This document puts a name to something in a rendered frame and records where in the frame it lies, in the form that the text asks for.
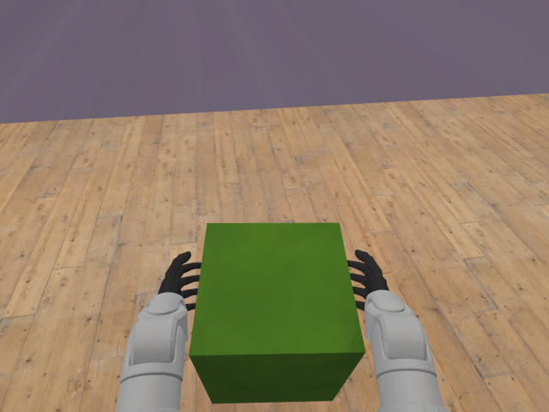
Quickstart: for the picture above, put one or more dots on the right robot forearm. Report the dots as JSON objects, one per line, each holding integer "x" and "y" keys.
{"x": 403, "y": 363}

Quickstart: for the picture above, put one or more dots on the robot right hand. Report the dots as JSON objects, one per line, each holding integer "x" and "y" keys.
{"x": 373, "y": 279}

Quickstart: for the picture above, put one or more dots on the carton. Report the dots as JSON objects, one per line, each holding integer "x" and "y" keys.
{"x": 275, "y": 319}

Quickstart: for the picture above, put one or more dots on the left robot forearm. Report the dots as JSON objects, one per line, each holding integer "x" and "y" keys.
{"x": 153, "y": 367}

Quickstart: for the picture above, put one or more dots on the robot left hand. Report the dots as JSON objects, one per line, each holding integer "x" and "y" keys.
{"x": 173, "y": 281}

